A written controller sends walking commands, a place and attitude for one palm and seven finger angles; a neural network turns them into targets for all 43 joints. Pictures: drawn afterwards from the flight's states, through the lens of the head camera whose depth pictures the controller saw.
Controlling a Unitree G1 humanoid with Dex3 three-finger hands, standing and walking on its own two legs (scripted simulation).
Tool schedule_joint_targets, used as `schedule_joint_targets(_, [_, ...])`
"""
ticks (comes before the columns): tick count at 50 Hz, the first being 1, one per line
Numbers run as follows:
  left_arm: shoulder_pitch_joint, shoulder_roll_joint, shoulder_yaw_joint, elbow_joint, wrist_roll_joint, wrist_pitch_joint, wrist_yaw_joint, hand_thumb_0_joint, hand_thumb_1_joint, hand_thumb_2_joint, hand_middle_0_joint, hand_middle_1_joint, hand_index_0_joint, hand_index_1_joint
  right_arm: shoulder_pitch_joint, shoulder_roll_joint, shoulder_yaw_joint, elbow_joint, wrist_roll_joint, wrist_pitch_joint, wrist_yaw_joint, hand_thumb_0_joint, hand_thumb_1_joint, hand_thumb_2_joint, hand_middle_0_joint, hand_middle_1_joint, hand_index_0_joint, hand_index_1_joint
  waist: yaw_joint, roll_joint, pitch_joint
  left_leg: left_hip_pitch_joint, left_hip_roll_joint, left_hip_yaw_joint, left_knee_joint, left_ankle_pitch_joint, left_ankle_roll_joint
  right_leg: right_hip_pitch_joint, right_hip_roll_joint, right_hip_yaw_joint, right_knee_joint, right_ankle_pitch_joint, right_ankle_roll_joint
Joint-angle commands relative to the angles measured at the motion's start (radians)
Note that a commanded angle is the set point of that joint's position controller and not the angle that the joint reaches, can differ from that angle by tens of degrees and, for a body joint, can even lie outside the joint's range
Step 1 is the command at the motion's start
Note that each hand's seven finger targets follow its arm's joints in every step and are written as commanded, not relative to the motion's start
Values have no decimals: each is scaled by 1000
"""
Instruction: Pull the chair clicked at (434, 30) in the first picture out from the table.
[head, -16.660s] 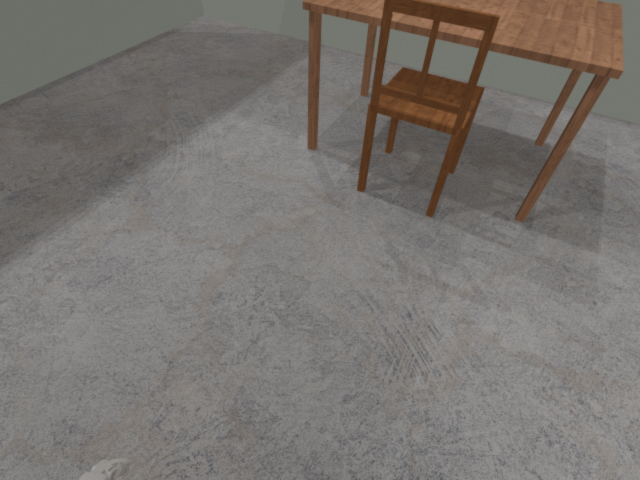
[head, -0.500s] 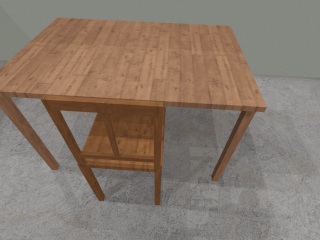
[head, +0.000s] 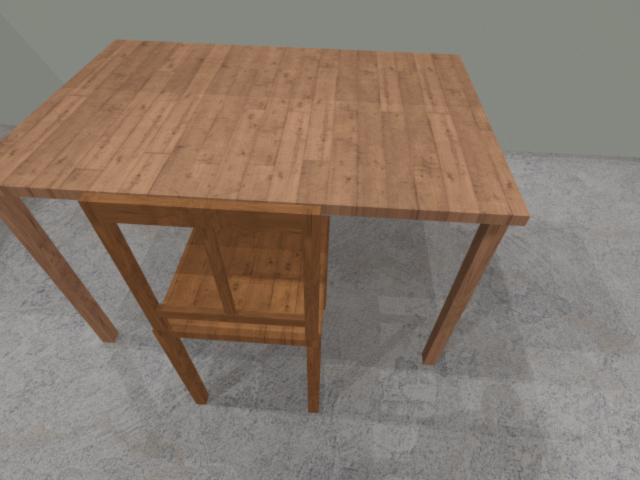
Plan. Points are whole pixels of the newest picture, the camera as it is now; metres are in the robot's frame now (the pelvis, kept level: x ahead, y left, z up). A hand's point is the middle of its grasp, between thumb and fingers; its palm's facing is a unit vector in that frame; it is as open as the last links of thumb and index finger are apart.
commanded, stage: look again from close up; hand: left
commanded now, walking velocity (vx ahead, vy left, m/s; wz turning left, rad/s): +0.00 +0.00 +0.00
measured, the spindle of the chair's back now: (219, 273) +0.48 +0.22 -0.10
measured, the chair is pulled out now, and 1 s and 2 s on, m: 0.00 0.00 0.00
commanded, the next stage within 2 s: raise the hand toward the chair's back in 0.02 s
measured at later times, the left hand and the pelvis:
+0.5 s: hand (238, 437) +0.18 +0.12 -0.03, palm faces -0.11 -0.99 +0.10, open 8.8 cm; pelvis -0.04 +0.01 -0.07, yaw +1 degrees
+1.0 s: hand (195, 457) +0.17 +0.17 -0.07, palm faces -0.01 -1.00 +0.01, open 13.2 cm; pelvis -0.05 +0.01 -0.10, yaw +1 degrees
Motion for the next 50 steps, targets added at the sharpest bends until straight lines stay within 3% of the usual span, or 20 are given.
schedule_joint_targets(1, [112, 84, 18, -9, 2, -7, 6, 0, 900, 900, -200, -300, -200, -300, 75, -71, -13, -20, 4, -7, -2, 0, -900, -900, 200, 300, 200, 300, 5, -3, 94, -9, 72, -78, -57, 125, 24, -65, -115, 107, -95, 175, -6])
schedule_joint_targets(5, [113, 80, 18, -10, 3, -7, 5, 0, 900, 900, -200, -300, -200, -300, 77, -71, -12, -21, 3, -6, -2, 0, -900, -900, 200, 300, 200, 300, 4, 3, 101, -14, 70, -79, -59, 116, 23, -74, -114, 109, -101, 152, -7])
schedule_joint_targets(6, [116, 127, 16, 12, 22, -32, 39, 0, 900, 900, -200, -300, -200, -300, -55, -115, -14, -103, 7, -19, 17, 0, -900, -900, 200, 300, 200, 300, 40, -35, 157, -154, 70, -31, 183, 107, -3, -78, -184, 176, -77, 627, 43])
schedule_joint_targets(7, [-615, 432, 164, -1439, -212, -201, 26, 0, 877, 890, -198, -296, -198, -296, -30, -355, -92, -401, 13, -157, -74, 0, -900, -900, 200, 300, 200, 300, -140, 197, -200, 153, 4, 6, 59, 213, 29, -57, -109, 100, -56, 480, 43])
schedule_joint_targets(8, [-373, 276, 70, -1235, -121, -151, 51, 0, 853, 880, -195, -293, -195, -293, -128, -237, -28, -376, 25, -250, -82, 0, -900, -900, 200, 300, 200, 300, -47, 241, -145, 112, -2, 20, 25, 287, 43, -26, -58, 69, 6, 322, -14])
schedule_joint_targets(10, [-41, 24, -50, -983, -141, -50, 56, 0, 807, 860, -191, -285, -191, -285, -54, -220, -39, -371, 38, -298, -32, 0, -900, -900, 200, 300, 200, 300, -29, 73, -123, 0, 13, -32, 41, 208, 50, -61, -41, -2, 30, 170, 0])
schedule_joint_targets(11, [-124, 22, -86, -1168, -153, -76, 47, 0, 783, 850, -188, -282, -188, -282, -69, -252, -29, -430, 48, -313, -41, 0, -900, -900, 200, 300, 200, 300, -26, 47, -170, -10, 10, -41, 68, 149, 52, -67, -46, -11, 54, 137, 9])
schedule_joint_targets(12, [-58, -40, -124, -1073, -157, -89, 42, 0, 760, 840, -186, -278, -186, -278, -99, -238, -26, -435, 54, -334, -53, 0, -900, -900, 200, 300, 200, 300, -40, -51, -71, -52, 11, -40, 93, 64, 56, -141, -44, -19, 41, 72, 20])
schedule_joint_targets(16, [-117, -59, -128, -975, -192, -266, -40, 0, 667, 800, -177, -263, -177, -263, -110, -283, -60, -524, 20, -383, -31, 0, -900, -900, 200, 300, 200, 300, -72, -299, 31, -325, -28, -88, 281, -156, 45, -479, -47, -26, 144, -254, 38])
schedule_joint_targets(20, [238, 9, 28, -919, -243, -495, -233, 0, 573, 760, -167, -249, -167, -249, -176, -268, -90, -648, 3, -370, 43, 0, -900, -900, 200, 300, 200, 300, 77, -177, -137, -500, -48, -51, 434, -90, 3, -477, -43, -17, 386, -103, -7])
schedule_joint_targets(22, [276, 161, 205, -887, -199, -587, -284, 0, 527, 740, -163, -241, -163, -241, -188, -265, -115, -673, 0, -327, 77, 0, -900, -900, 200, 300, 200, 300, 123, -21, -245, -576, -50, -35, 529, 14, -6, -463, -46, -4, 547, 92, -29])
schedule_joint_targets(25, [202, 128, 131, -1127, -146, -546, -248, 0, 457, 710, -156, -230, -156, -230, -270, -244, -105, -814, 6, -245, 91, 0, -900, -900, 200, 300, 200, 300, 131, 52, -300, -627, -57, 0, 569, -10, 13, -513, -41, 12, 627, 74, -26])
schedule_joint_targets(30, [-24, 149, 104, -1535, -177, -550, -147, 0, 340, 660, -144, -212, -144, -212, -208, -224, -91, -865, 10, -211, 58, 0, -900, -900, 200, 300, 200, 300, 37, 183, -350, -600, -26, -61, 622, -147, 35, -645, -21, 34, 598, -135, -18])
schedule_joint_targets(33, [-138, 123, 18, -1663, -190, -610, -182, 0, 270, 630, -137, -201, -137, -201, -158, -229, -71, -825, 0, -234, 24, 0, -900, -900, 200, 300, 200, 300, -51, 95, -417, -552, -7, -100, 705, -44, 52, -715, -4, 19, 626, -53, -5])
schedule_joint_targets(37, [-120, 85, -55, -1427, -215, -541, -323, 0, 177, 590, -128, -186, -128, -186, -151, -252, -50, -761, 16, -273, -10, 0, -900, -900, 200, 300, 200, 300, -108, 2, -287, -674, 0, -117, 749, -171, 56, -783, 3, 13, 592, -175, 7])
schedule_joint_targets(40, [-15, 168, 48, -1280, -227, -376, -383, 0, 107, 560, -121, -175, -121, -175, -164, -261, -51, -778, 41, -252, -28, 0, -900, -900, 200, 300, 200, 300, -52, -87, -324, -753, -13, -105, 717, -249, 48, -699, -15, 36, 539, -296, 17])
schedule_joint_targets(42, [67, 241, 159, -1256, -231, -259, -373, 0, 60, 540, -116, -168, -116, -168, -204, -256, -56, -804, 50, -226, -29, 0, -900, -900, 200, 300, 200, 300, 24, -31, -392, -723, -27, -93, 680, -204, 43, -605, -22, 42, 537, -261, 10])
schedule_joint_targets(44, [66, 254, 229, -1396, -264, -206, -326, 0, 13, 520, -111, -161, -111, -161, -219, -228, -57, -843, 49, -204, -28, 0, -900, -900, 200, 300, 200, 300, 63, -20, -491, -668, -33, -79, 652, -121, 41, -495, -35, 43, 538, -160, 14])
schedule_joint_targets(47, [71, 248, 290, -1497, -297, -238, -213, 0, -57, 490, -104, -150, -104, -150, -211, -191, -56, -829, 39, -196, -26, 0, -900, -900, 200, 300, 200, 300, 85, 1, -484, -624, -22, -83, 637, -28, 35, -463, -19, 15, 556, -40, 8])
schedule_joint_targets(50, [31, 196, 221, -1494, -265, -356, -159, 0, -127, 460, -97, -139, -97, -139, -171, -187, -57, -785, 28, -213, -17, 0, -900, -900, 200, 300, 200, 300, 28, 19, -361, -646, -11, -88, 642, -40, 34, -568, -16, 1, 564, -55, 5])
